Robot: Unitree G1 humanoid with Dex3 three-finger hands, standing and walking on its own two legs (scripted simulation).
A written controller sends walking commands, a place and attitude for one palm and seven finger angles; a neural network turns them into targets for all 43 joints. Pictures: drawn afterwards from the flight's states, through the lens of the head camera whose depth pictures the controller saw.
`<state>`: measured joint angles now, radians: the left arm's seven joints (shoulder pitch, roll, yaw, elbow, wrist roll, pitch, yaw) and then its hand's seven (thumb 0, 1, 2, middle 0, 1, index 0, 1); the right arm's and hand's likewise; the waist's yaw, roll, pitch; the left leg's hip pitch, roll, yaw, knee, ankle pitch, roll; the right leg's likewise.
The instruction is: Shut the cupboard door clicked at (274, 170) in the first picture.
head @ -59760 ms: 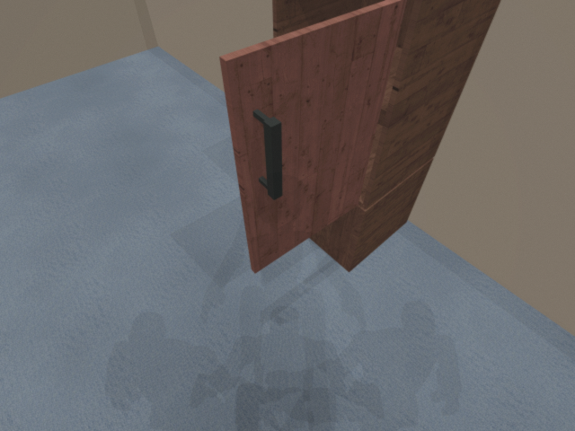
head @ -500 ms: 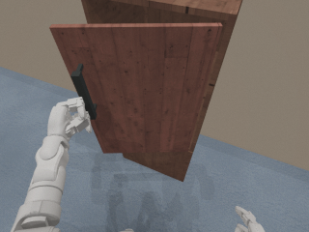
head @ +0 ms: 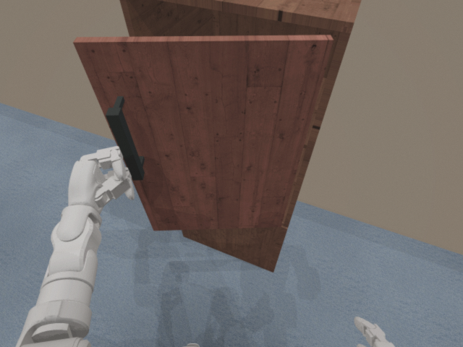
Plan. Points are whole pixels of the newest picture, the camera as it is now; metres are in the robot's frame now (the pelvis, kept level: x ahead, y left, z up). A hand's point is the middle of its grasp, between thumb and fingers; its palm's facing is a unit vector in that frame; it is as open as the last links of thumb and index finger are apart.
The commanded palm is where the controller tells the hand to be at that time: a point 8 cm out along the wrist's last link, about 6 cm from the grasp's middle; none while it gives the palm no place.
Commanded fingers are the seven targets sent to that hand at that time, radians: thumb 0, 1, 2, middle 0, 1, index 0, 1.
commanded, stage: push the door shut along its arc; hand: left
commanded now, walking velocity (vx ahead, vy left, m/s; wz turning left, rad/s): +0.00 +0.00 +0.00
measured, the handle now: (129, 140) +0.47 +0.22 +0.09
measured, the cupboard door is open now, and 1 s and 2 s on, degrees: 25 9 0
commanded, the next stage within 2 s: pull the fist back off the door in 1.88 s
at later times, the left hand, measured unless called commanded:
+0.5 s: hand (135, 156) +0.42 +0.20 +0.10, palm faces -0.03 -1.00 -0.02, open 3.1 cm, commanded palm +0.41 +0.23 +0.10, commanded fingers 0.00 0.90 0.90 -1.30 -1.50 -1.30 -1.50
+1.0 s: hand (159, 131) +0.49 +0.17 +0.10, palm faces -0.16 -0.99 -0.02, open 3.2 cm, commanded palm +0.49 +0.21 +0.10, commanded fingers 0.00 0.90 0.90 -1.30 -1.50 -1.30 -1.50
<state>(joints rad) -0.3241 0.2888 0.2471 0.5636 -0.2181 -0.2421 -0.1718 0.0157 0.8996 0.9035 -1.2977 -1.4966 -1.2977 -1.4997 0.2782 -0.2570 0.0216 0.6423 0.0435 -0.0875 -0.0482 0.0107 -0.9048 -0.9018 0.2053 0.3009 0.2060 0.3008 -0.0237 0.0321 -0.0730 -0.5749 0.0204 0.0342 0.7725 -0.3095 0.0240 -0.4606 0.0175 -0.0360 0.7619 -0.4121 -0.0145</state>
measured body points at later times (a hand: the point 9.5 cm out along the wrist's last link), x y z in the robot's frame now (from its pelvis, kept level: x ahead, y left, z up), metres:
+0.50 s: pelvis -0.01 +0.00 -0.01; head +0.04 +0.00 +0.44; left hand +0.42 +0.25 +0.10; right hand +0.08 -0.26 -0.12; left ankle +0.05 +0.10 -0.71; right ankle -0.02 -0.11 -0.71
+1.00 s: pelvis -0.01 +0.00 -0.02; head +0.09 +0.01 +0.41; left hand +0.50 +0.22 +0.10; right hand +0.00 -0.28 -0.13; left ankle +0.05 +0.10 -0.71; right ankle -0.02 -0.11 -0.71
